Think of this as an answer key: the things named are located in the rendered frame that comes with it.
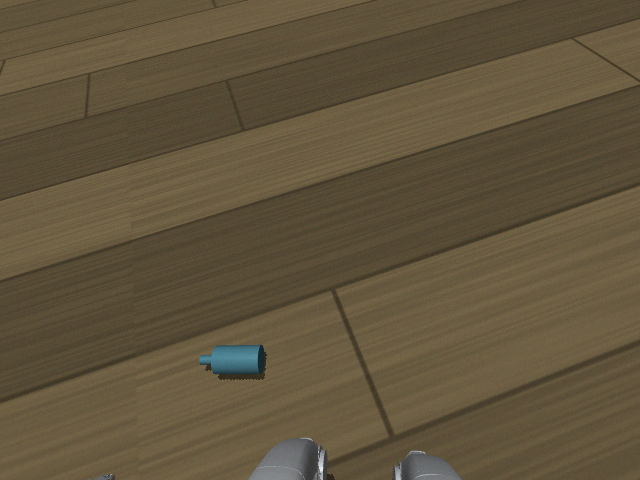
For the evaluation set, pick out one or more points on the bottle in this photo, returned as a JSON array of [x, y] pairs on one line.
[[235, 359]]

